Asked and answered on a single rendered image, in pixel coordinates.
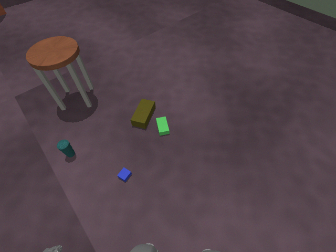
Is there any stool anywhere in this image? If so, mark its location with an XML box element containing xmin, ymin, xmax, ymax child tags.
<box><xmin>26</xmin><ymin>36</ymin><xmax>94</xmax><ymax>110</ymax></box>

